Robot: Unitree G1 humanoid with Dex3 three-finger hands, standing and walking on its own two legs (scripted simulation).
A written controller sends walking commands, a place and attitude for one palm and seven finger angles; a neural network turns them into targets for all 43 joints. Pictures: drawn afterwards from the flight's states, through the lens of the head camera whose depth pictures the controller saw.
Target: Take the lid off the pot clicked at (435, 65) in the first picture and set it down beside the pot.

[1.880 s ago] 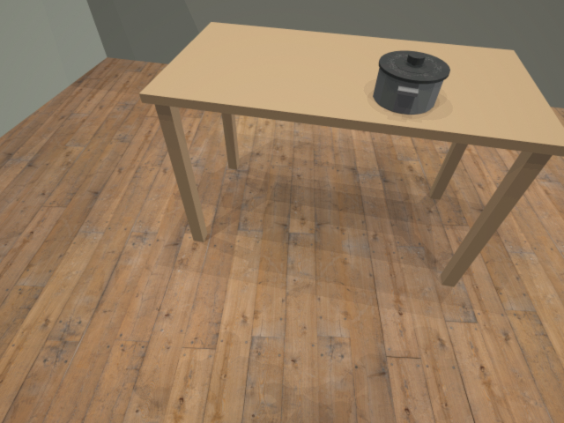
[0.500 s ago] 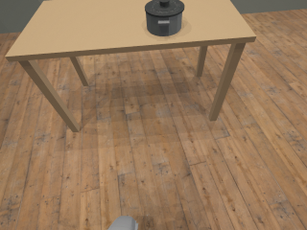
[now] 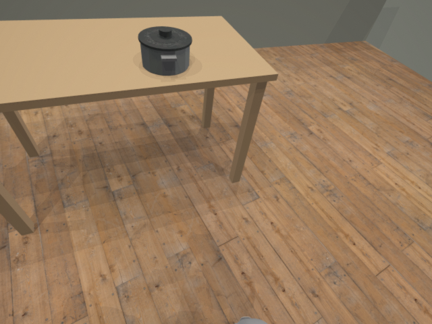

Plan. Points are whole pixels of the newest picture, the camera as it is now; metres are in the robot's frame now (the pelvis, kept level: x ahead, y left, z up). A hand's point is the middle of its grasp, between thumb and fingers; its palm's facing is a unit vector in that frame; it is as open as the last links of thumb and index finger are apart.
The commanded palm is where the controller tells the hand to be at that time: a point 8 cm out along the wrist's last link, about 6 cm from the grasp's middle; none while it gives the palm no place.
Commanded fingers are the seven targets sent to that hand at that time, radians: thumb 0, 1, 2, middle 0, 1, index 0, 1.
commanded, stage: walk to a spot facing it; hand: left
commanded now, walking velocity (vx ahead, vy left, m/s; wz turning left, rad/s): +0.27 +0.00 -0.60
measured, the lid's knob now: (165, 31) +1.01 +0.27 +0.08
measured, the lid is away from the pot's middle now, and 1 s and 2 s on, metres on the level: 0.00 0.00 0.00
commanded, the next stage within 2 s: turn to face it in 0.78 s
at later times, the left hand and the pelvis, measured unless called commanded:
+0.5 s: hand (215, 246) +0.35 +0.01 -0.19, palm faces -0.42 -0.89 -0.18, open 7.4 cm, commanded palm none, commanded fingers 0.00 0.90 0.90 -0.20 -0.30 -0.20 -0.30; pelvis +0.14 -0.10 -0.04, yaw -21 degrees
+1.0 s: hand (208, 248) +0.34 +0.03 -0.19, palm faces -0.32 -0.93 -0.19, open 7.4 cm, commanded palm none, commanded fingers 0.00 0.90 0.90 -0.20 -0.30 -0.20 -0.30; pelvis +0.35 -0.16 -0.02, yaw -26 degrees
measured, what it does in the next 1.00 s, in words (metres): walks ahead, turning right: right foot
